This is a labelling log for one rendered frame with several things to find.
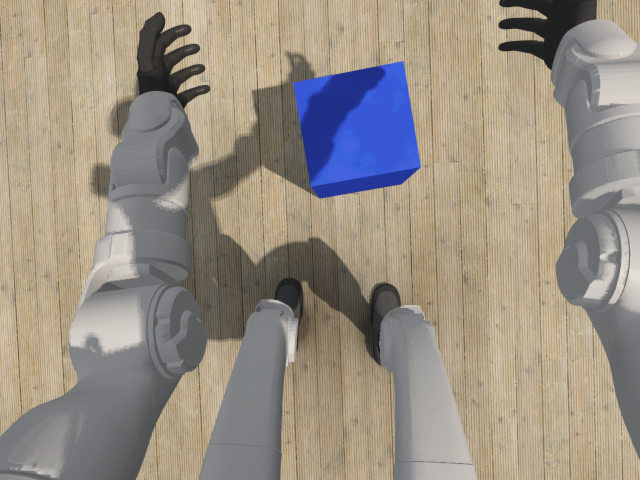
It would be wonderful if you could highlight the robot left forearm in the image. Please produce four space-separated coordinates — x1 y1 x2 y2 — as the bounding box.
69 91 199 371

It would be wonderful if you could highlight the robot left upper arm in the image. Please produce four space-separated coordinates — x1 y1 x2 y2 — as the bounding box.
0 283 207 480

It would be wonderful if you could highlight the carton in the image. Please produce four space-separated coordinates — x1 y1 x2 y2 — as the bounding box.
293 61 421 199

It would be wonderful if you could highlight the left robot hand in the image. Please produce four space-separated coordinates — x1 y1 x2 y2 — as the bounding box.
137 12 210 109

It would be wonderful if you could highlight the left robot thigh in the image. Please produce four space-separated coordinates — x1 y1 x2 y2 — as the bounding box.
198 309 298 480

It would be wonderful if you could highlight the robot right upper arm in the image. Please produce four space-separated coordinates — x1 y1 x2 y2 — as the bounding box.
556 208 640 460

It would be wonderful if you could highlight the robot right foot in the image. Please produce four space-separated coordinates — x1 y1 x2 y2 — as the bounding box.
371 284 401 366

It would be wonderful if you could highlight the right robot hand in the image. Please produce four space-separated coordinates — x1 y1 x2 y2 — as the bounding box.
498 0 597 70

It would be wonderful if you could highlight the robot right forearm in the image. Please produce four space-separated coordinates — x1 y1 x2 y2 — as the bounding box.
551 19 640 219

